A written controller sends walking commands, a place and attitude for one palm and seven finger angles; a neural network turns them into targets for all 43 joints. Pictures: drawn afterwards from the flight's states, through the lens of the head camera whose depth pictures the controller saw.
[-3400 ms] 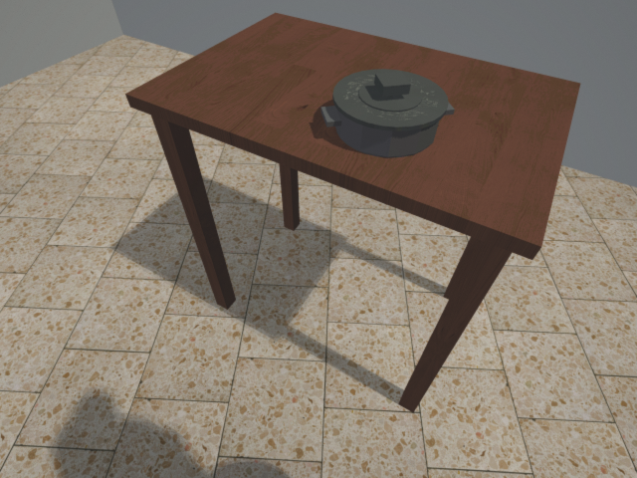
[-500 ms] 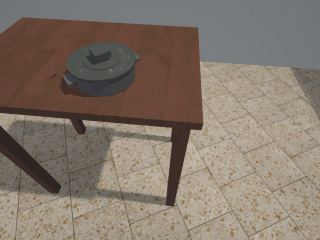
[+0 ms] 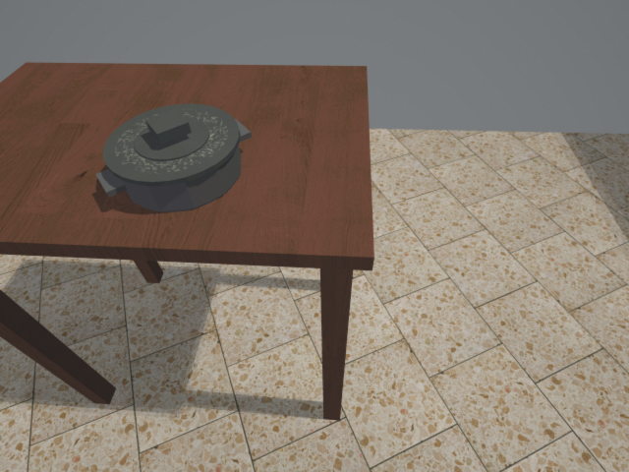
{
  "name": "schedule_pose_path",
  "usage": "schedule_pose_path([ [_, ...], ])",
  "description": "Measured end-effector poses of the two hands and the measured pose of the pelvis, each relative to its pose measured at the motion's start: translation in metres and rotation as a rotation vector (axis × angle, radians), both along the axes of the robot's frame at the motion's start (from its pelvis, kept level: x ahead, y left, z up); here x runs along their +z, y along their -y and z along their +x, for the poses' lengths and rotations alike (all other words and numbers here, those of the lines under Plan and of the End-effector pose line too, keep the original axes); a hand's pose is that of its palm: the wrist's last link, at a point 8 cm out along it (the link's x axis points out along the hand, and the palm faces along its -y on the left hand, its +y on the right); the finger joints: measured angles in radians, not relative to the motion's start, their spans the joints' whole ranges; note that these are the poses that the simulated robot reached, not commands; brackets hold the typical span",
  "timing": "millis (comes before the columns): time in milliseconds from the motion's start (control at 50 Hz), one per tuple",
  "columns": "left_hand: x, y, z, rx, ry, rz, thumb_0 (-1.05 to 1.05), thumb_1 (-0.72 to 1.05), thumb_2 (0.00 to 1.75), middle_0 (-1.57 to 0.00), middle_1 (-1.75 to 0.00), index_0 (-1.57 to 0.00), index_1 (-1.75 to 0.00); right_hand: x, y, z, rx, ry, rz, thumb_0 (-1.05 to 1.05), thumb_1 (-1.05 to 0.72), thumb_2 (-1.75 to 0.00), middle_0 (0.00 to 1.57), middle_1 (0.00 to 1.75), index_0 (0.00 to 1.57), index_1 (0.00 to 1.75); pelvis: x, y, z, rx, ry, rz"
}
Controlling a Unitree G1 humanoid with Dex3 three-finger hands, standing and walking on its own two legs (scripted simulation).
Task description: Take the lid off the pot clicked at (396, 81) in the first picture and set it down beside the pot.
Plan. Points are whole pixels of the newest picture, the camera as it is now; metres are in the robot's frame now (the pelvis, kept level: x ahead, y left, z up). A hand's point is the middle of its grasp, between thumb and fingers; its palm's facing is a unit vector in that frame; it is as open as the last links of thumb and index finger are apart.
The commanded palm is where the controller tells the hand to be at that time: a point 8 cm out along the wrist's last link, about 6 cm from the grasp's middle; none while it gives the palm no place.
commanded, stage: look again from close up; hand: left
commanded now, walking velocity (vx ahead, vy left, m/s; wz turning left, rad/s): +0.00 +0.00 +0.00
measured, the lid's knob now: (168, 126) +0.55 +0.24 +0.16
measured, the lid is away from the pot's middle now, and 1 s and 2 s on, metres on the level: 0.00 0.00 0.00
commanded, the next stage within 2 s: shuffle to correct the standing spot in 0.66 s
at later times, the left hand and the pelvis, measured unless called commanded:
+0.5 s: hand out of the picture +0.03 +0.19 -0.17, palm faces +0.04 -0.97 -0.23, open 7.4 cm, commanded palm none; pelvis +0.02 +0.00 +0.00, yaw +0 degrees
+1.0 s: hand out of the picture +0.03 +0.21 -0.17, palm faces +0.09 -0.97 -0.23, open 7.4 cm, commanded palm none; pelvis +0.01 +0.02 +0.00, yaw +1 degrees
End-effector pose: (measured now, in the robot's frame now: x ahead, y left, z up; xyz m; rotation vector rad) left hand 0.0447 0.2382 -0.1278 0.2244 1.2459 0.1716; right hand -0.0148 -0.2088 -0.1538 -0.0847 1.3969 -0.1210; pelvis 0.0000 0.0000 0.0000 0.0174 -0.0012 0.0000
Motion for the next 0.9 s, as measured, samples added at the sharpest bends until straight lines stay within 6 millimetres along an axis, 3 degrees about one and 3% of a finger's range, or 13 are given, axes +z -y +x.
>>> schedule_pose_path([
  [260,-0.010,0.008,-0.012,0.032,-0.057,-0.033,0.00,0.90,0.90,-0.20,-0.30,-0.20,-0.30,0.008,0.021,0.038,0.022,0.046,-0.065,0.00,-0.91,-0.90,0.20,0.30,0.19,0.30,0.000,0.003,0.011,-0.002,0.000,-0.001],
  [460,-0.012,0.005,-0.022,0.050,-0.088,-0.039,0.00,0.90,0.90,-0.20,-0.30,-0.20,-0.30,0.013,0.019,0.061,0.043,0.091,-0.075,0.00,-0.91,-0.90,0.20,0.30,0.19,0.30,0.001,0.001,0.015,-0.003,-0.001,-0.004],
  [620,-0.010,0.000,-0.023,0.056,-0.084,-0.030,0.00,0.90,0.90,-0.20,-0.30,-0.20,-0.30,0.011,0.015,0.059,0.044,0.080,-0.068,0.00,-0.92,-0.90,0.20,0.30,0.19,0.30,0.001,-0.002,0.015,0.000,-0.001,-0.003],
  [900,-0.009,-0.005,-0.020,0.066,-0.062,-0.032,0.00,0.90,0.90,-0.20,-0.30,-0.20,-0.30,0.008,0.008,0.034,0.036,0.016,-0.058,0.00,-0.91,-0.90,0.20,0.30,0.19,0.30,0.000,-0.007,0.013,0.009,0.000,-0.008],
])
